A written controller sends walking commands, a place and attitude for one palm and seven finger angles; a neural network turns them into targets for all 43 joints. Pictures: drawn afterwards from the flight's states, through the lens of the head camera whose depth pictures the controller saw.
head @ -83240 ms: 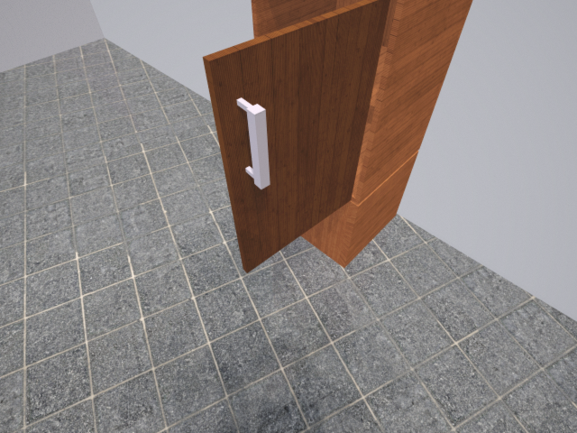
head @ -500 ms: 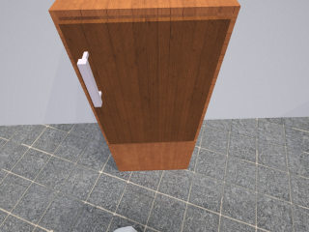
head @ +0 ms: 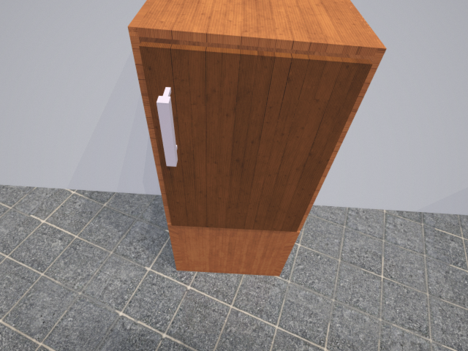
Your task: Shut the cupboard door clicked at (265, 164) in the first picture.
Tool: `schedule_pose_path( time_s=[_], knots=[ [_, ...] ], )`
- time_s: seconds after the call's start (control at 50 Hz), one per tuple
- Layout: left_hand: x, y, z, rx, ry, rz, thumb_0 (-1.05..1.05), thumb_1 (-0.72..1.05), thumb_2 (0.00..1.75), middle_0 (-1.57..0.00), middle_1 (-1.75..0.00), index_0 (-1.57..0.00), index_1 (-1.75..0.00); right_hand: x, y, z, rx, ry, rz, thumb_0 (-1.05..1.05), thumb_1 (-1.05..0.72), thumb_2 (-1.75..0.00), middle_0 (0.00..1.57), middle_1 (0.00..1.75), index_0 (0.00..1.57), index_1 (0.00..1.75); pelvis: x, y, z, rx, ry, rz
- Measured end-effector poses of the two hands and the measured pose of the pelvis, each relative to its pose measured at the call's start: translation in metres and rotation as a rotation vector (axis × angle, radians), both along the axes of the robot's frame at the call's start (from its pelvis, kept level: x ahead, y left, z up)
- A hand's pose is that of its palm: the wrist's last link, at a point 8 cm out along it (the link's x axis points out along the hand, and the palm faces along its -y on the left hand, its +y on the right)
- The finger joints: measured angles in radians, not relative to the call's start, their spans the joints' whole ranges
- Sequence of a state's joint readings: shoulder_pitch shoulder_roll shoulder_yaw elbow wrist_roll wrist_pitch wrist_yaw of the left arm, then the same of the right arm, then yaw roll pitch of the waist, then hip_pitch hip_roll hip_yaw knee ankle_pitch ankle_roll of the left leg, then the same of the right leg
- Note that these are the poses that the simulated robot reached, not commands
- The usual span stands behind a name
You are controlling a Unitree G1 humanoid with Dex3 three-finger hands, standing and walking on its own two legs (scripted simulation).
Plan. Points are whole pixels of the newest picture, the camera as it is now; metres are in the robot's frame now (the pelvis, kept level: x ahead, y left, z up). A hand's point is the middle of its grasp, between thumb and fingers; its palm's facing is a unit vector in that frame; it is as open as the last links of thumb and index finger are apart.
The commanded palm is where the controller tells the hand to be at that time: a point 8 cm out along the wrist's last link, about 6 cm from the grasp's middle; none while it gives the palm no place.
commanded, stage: come to a stop and stand still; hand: left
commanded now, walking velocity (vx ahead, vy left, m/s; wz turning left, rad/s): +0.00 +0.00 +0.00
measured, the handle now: (169, 128) +0.51 +0.19 +0.09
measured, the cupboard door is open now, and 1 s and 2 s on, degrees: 1 1 1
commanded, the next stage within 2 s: look again from close up in 0.22 s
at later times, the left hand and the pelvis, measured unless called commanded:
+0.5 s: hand out of the picture +0.00 +0.17 -0.18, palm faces +0.00 -0.98 -0.22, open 7.4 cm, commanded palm none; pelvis +0.00 -0.01 -0.01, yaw +0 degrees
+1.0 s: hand out of the picture +0.01 +0.13 -0.17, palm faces +0.00 -0.98 -0.22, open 7.3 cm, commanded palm none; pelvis -0.01 -0.05 +0.00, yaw +0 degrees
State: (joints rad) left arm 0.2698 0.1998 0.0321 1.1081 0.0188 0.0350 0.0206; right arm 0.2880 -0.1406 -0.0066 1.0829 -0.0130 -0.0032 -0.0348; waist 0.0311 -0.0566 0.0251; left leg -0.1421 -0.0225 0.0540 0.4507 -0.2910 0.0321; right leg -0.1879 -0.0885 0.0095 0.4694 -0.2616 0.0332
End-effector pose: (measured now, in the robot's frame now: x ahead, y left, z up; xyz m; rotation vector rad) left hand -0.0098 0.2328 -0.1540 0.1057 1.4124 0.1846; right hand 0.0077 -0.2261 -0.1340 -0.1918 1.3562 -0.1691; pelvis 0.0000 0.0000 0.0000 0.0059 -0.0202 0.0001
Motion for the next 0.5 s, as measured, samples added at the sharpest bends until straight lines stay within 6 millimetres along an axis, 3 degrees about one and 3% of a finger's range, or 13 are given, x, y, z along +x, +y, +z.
schedule_pose_path(
  time_s=[0.14, 0.32, 0.5],
  knots=[
    [-0.004, -0.003, 0.003, -0.011, 0.022, -0.021, 0.00, 0.91, 0.89, -0.20, -0.30, -0.20, -0.30, 0.004, 0.007, -0.002, 0.007, -0.015, -0.016, 0.01, -0.94, -0.90, 0.21, 0.30, 0.21, 0.30, 0.002, 0.007, 0.002, -0.002, -0.011, -0.011],
    [-0.001, -0.018, 0.003, -0.032, 0.034, -0.038, 0.00, 0.91, 0.89, -0.20, -0.30, -0.20, -0.30, -0.012, 0.008, -0.002, 0.022, 0.028, -0.038, 0.00, -0.92, -0.90, 0.20, 0.30, 0.20, 0.30, 0.004, 0.002, 0.004, 0.000, -0.008, -0.013],
    [0.004, -0.017, 0.010, 0.035, -0.018, -0.071, 0.00, 0.91, 0.89, -0.20, -0.30, -0.20, -0.30, -0.013, 0.003, -0.021, 0.069, -0.017, -0.012, 0.00, -0.91, -0.90, 0.20, 0.30, 0.20, 0.30, -0.004, -0.005, -0.005, -0.003, -0.011, -0.007]
  ],
)
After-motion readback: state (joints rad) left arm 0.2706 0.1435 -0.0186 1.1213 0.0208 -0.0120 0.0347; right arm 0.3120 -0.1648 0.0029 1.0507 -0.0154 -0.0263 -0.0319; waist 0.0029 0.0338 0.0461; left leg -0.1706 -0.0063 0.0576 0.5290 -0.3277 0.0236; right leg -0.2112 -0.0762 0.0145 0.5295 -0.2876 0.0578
